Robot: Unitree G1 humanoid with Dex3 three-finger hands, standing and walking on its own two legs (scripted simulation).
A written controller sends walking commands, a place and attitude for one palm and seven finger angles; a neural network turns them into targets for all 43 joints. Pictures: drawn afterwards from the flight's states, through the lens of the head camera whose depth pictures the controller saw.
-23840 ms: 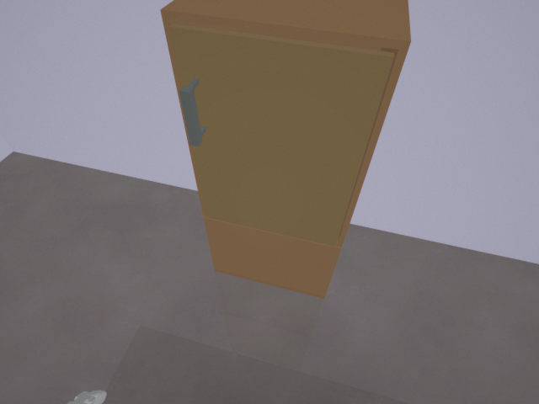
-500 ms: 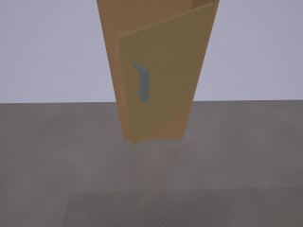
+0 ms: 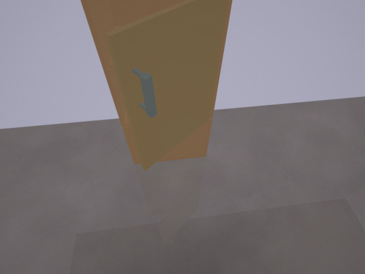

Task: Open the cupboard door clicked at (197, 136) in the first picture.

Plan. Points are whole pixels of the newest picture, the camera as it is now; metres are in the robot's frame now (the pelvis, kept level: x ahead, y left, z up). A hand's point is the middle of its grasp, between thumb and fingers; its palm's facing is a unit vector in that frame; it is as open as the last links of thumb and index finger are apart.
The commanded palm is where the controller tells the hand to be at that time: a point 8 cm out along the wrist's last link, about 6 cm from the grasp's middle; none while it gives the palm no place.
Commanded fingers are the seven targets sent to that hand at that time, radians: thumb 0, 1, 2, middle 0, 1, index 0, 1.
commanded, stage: walk to a spot facing it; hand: left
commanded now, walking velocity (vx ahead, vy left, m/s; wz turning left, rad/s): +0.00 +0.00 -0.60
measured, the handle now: (144, 93) +0.55 +0.15 +0.06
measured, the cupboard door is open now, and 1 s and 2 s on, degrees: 38 38 38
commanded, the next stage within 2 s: none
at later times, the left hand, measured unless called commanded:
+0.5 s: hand out of the picture +0.08 +0.18 -0.16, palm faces -0.16 -0.95 -0.25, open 7.4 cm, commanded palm none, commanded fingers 0.00 0.90 0.90 -0.20 -0.30 -0.20 -0.30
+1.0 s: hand (148, 233) +0.24 +0.11 -0.17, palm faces -0.55 -0.79 -0.28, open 7.4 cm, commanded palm none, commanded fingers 0.00 0.90 0.90 -0.20 -0.30 -0.20 -0.30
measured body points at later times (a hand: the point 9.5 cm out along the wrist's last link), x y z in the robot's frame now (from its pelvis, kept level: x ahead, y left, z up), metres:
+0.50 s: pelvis +0.00 -0.01 +0.01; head +0.07 -0.03 +0.45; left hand +0.09 +0.23 -0.14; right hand +0.10 -0.29 -0.13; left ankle +0.02 +0.15 -0.68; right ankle -0.01 -0.10 -0.73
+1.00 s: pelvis +0.02 -0.01 -0.01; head +0.07 -0.05 +0.43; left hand +0.27 +0.15 -0.14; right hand -0.11 -0.25 -0.16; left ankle +0.05 +0.14 -0.70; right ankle -0.03 -0.12 -0.74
